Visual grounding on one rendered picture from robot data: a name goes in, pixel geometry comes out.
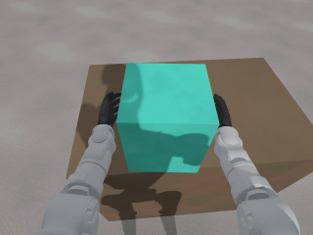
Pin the robot left forearm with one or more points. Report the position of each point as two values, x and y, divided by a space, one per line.
89 176

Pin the robot right forearm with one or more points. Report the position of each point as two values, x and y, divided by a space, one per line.
242 175

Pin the right robot upper arm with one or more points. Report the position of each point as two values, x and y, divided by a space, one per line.
268 216

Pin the robot right hand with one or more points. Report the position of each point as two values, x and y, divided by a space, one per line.
222 111

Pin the pedestal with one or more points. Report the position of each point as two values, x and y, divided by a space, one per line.
276 133

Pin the left robot upper arm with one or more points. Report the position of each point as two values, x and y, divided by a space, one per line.
71 214

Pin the robot left hand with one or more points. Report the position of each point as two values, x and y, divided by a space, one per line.
107 110

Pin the carton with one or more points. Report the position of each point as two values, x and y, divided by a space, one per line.
166 118

